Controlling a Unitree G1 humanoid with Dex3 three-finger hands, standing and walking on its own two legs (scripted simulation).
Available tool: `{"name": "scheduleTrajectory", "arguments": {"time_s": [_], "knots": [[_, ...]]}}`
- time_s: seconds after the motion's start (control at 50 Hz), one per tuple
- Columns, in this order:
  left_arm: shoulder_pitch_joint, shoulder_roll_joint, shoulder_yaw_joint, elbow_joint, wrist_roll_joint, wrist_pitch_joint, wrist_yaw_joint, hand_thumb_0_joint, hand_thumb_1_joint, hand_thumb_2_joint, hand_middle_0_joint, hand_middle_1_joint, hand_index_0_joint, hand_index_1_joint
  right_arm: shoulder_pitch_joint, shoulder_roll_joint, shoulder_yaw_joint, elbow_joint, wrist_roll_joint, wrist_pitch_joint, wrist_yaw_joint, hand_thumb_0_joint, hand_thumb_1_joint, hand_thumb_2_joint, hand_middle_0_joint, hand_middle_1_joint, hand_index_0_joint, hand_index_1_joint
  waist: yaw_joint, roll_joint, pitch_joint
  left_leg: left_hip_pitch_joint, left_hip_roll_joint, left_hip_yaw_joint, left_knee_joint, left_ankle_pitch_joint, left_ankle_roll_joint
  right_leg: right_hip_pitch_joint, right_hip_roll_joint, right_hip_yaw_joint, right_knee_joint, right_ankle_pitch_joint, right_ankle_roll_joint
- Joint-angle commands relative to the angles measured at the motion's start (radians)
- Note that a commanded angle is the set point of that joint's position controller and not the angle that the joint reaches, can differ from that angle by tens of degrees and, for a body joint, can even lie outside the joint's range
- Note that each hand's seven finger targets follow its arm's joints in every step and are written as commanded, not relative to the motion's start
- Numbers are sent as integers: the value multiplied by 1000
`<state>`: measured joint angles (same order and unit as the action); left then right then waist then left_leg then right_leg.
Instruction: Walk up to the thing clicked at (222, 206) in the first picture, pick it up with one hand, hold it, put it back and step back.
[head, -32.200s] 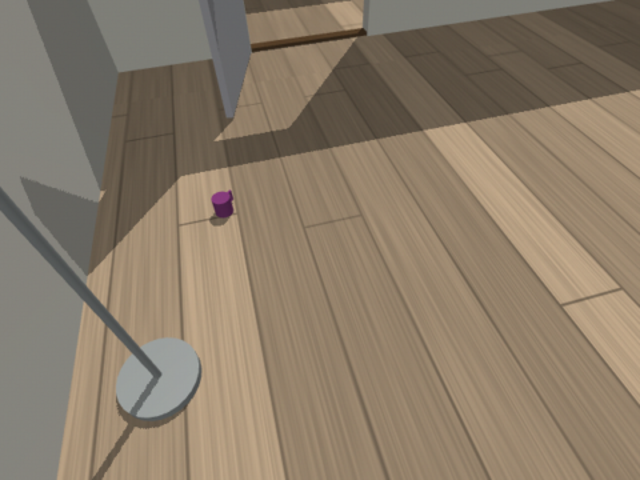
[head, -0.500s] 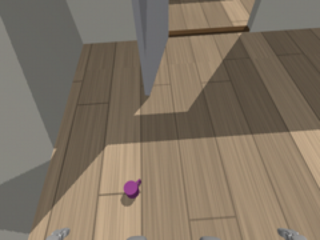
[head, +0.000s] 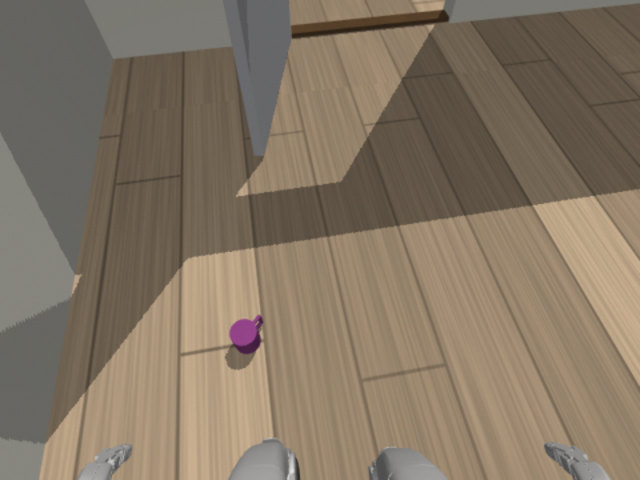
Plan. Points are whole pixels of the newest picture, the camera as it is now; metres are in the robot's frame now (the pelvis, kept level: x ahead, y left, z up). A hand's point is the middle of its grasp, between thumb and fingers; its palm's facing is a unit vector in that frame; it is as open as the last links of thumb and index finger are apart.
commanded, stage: step back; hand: left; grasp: from above
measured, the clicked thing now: (249, 332) +0.52 +0.24 -0.71
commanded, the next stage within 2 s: none
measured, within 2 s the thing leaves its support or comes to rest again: neither
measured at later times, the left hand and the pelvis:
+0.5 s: hand out of the picture -0.03 +0.27 -0.14, palm faces +0.04 -0.93 -0.37, open 7.4 cm; pelvis -0.14 -0.01 +0.01, yaw +3 degrees
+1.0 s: hand out of the picture -0.22 +0.21 -0.12, palm faces +0.01 -0.90 -0.44, open 7.4 cm; pelvis -0.30 -0.06 +0.01, yaw +2 degrees
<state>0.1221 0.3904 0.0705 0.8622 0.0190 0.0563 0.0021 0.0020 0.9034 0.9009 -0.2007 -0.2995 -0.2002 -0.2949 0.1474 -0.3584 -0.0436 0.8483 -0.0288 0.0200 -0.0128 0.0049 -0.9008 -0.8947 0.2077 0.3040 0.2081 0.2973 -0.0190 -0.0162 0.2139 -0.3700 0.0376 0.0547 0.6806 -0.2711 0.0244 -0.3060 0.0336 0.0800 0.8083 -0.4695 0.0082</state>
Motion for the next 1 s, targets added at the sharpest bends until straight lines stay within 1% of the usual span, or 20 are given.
{"name": "scheduleTrajectory", "arguments": {"time_s": [0.0, 0.02, 0.04, 0.06, 0.1, 0.12, 0.26, 0.32, 0.34, 0.36, 0.38, 0.44, 0.62, 0.72, 0.74, 0.76, 0.78, 0.82, 0.86, 0.98], "knots": [[151, 176, 69, -35, 16, -42, 15, 0, 900, 900, -200, -300, -200, -300, -23, -264, -64, -72, 20, 1, -12, 0, -900, -900, 200, 300, 200, 300, 53, 118, -302, 50, 156, -217, -55, 233, 94, 196, -29, -9, -353, 278, -56], [148, 249, 91, -51, 28, -49, 15, 0, 900, 900, -200, -300, -200, -300, -8, -222, -51, -81, 27, 4, -9, 0, -900, -900, 200, 300, 200, 300, 45, -83, -285, -132, 38, -164, 95, 7, 25, 242, -204, 277, -406, 304, -120], [79, 346, 104, -79, 14, -45, 11, 0, 900, 900, -200, -300, -200, -300, -63, -205, -58, -83, 30, 11, -21, 0, -900, -900, 200, 300, 200, 300, 79, -278, -225, -118, -134, -102, 354, -355, -16, 17, -419, 499, -498, 369, -316], [28, 334, 102, -118, 23, -55, 13, 0, 900, 900, -200, -300, -200, -300, -45, -236, -71, -65, 23, 18, -26, 0, -900, -900, 200, 300, 200, 300, 60, -213, -172, -71, -118, -220, 518, -375, -25, -83, -444, 532, -495, 424, -343], [-49, 231, 75, -135, 3, -53, 24, 0, 900, 900, -200, -300, -200, -300, 35, -226, -62, -26, 38, 17, -19, 0, -900, -900, 200, 300, 200, 300, 0, -73, -161, -93, -153, -254, 569, -249, -23, -25, -279, 254, -409, 555, -244], [-71, 232, 79, -143, 11, -50, 27, 0, 900, 900, -200, -300, -200, -300, 53, -223, -56, -19, 42, 12, -23, 0, -900, -900, 200, 300, 200, 300, -7, -126, -159, -99, -164, -221, 573, -227, -30, -20, -262, 205, -396, 563, -228], [39, 211, 70, -161, 17, -31, 32, 0, 900, 900, -200, -300, -200, -300, 61, -207, -44, -45, 22, -5, -15, 0, -900, -900, 200, 300, 200, 300, 59, -187, -259, -43, -75, -105, 46, -236, -37, 236, -257, 180, -294, 613, -215], [10, 214, 52, -177, 0, -13, 20, 0, 900, 900, -200, -300, -200, -300, 145, -211, -63, -11, 4, -20, -9, 0, -900, -900, 200, 300, 200, 300, 8, -126, -279, 175, -55, -81, -291, 75, -4, 98, -210, 134, -194, 501, -136], [46, 170, 42, -182, -3, -8, 17, 0, 900, 900, -200, -300, -200, -300, 117, -270, -79, -28, -17, -25, -9, 0, -900, -900, 200, 300, 200, 300, 26, 27, -280, 259, 102, -318, -330, 106, 45, -66, -127, 87, -99, 294, -78], [5, 168, 44, -194, -8, -14, 23, 0, 900, 900, -200, -300, -200, -300, 51, -395, -101, -54, -13, -20, 3, 0, -900, -900, 200, 300, 200, 300, 13, 281, -231, 180, 322, -573, -373, 219, 194, -193, 58, -47, 74, -87, -26], [-65, 203, 66, -185, 7, -16, 37, 0, 900, 900, -200, -300, -200, -300, 55, -399, -106, -60, -14, -24, 2, 0, -900, -900, 200, 300, 200, 300, -41, 231, -210, 64, 382, -640, -373, 291, 290, -143, 49, 81, 285, -191, -18], [40, 182, 66, -123, -18, -10, 31, 0, 900, 900, -200, -300, -200, -300, -48, -290, -71, -67, -11, -28, -15, 0, -900, -900, 200, 300, 200, 300, 52, 108, -201, 111, 218, -332, -281, 416, 188, -189, 88, 142, 477, -43, -33], [75, 167, 63, -122, 1, -19, 14, 0, 900, 900, -200, -300, -200, -300, 37, -284, -83, -96, -4, -17, -18, 0, -900, -900, 200, 300, 200, 300, -15, 198, -270, 294, 232, -300, -215, 404, 234, -129, 19, 25, 137, -62, 27], [235, 172, 74, -33, 9, -34, 4, 0, 900, 900, -200, -300, -200, -300, -31, -289, -76, -114, 11, 17, -9, 0, -900, -900, 200, 300, 200, 300, 58, 197, -305, 59, 140, -231, -118, 162, 102, 191, -7, -72, -387, 194, -36], [234, 222, 87, -43, 28, -40, 3, 0, 900, 900, -200, -300, -200, -300, -21, -240, -64, -123, 17, 19, -6, 0, -900, -900, 200, 300, 200, 300, 56, 45, -263, -115, 38, -212, 11, -31, 43, 213, -127, 149, -427, 107, -71], [159, 352, 115, -79, 25, -35, 1, 0, 900, 900, -200, -300, -200, -300, -74, -197, -61, -142, 25, 17, -19, 0, -900, -900, 200, 300, 200, 300, 91, -257, -208, -173, -152, -137, 271, -302, -21, -4, -376, 441, -535, 93, -232], [89, 389, 118, -118, 28, -39, 6, 0, 900, 900, -200, -300, -200, -300, -86, -242, -80, -138, 19, 22, -30, 0, -900, -900, 200, 300, 200, 300, 89, -251, -129, -118, -106, -233, 474, -345, -40, -208, -485, 560, -586, 88, -318], [-67, 275, 84, -149, 18, -46, 20, 0, 900, 900, -200, -300, -200, -300, 21, -244, -73, -80, 30, 20, -25, 0, -900, -900, 200, 300, 200, 300, -10, -76, -106, -121, -154, -270, 575, -213, -29, -165, -322, 244, -450, 314, -229], [-67, 236, 82, -152, 28, -47, 24, 0, 900, 900, -200, -300, -200, -300, 54, -231, -61, -60, 32, 9, -24, 0, -900, -900, 200, 300, 200, 300, -9, -125, -143, -94, -165, -218, 576, -179, -43, -92, -251, 122, -378, 439, -193], [93, 222, 74, -136, 21, -32, 42, 0, 900, 900, -200, -300, -200, -300, 14, -194, -44, -83, 13, -4, -21, 0, -900, -900, 200, 300, 200, 300, 95, -179, -245, -134, -89, -122, 116, -262, -48, 305, -296, 146, -257, 736, -213]]}}
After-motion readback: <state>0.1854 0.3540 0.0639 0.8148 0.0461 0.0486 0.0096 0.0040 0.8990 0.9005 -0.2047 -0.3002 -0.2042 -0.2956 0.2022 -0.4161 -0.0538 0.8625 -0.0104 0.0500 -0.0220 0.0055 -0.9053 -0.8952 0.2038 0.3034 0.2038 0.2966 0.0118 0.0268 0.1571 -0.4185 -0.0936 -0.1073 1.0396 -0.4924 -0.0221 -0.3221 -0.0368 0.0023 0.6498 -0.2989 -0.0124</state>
